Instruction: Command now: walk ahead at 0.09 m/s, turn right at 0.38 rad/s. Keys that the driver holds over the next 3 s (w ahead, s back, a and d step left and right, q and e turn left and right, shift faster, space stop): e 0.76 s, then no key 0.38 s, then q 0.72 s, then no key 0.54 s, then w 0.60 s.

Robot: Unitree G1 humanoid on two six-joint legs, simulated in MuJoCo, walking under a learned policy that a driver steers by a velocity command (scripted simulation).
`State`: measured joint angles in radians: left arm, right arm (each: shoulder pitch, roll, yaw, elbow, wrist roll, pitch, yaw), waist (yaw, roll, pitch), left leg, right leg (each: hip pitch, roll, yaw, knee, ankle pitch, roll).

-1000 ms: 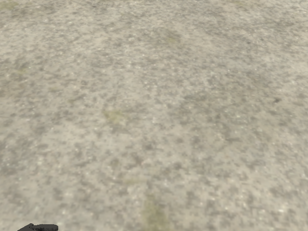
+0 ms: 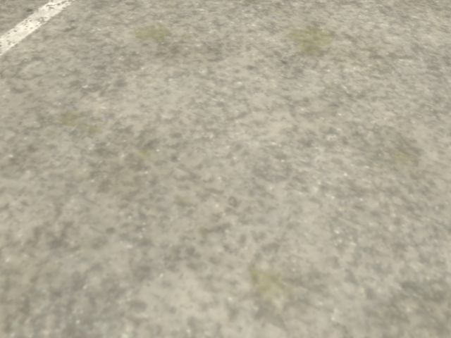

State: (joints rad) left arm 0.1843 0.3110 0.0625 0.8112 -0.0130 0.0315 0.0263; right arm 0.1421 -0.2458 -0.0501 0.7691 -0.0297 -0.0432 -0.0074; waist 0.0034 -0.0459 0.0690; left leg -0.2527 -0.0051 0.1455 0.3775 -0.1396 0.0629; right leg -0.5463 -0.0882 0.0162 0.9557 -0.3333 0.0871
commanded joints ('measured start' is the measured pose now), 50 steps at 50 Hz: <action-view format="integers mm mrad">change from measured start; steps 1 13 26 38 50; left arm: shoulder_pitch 37 124 -36 28 15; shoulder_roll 63 246 194 189 81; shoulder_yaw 18 75 65 78 22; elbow -62 -143 -188 -170 -173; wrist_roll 2 42 2 -3 3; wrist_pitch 13 -7 -3 18 16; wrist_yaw -6 -26 10 7 -11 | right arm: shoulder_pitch -72 -108 -105 -118 -48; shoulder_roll -164 -144 -141 -164 -228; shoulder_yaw -44 -46 -48 -48 -46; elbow -55 -51 -9 -29 35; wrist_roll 4 0 38 22 51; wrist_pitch -3 40 41 23 49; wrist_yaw -24 -18 -20 -21 -8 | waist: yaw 13 79 16 36 -2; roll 142 -198 -106 177 212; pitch -123 -241 -174 -96 -124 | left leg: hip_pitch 17 -379 -187 122 130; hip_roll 300 -12 -27 276 247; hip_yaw -120 -135 -222 -408 -262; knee -165 767 370 -67 13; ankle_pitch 195 -584 -198 181 325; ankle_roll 189 -142 -153 137 135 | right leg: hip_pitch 105 573 391 -46 331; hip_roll -33 -311 -104 120 105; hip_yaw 5 481 334 126 -46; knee -55 -574 -585 236 -493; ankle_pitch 71 881 480 -151 84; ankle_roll -11 -474 -312 -22 -41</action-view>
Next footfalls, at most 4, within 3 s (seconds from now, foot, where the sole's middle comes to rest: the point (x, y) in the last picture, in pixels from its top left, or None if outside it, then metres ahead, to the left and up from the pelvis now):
0.22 right None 0.08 -0.14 -0.78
0.66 left None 0.15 0.06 -0.78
1.04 right None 0.03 -0.15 -0.78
2.02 right None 0.11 -0.16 -0.78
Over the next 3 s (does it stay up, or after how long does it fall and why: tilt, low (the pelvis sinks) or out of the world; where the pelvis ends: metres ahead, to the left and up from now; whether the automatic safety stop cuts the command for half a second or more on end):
stays up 0.24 -0.07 0.00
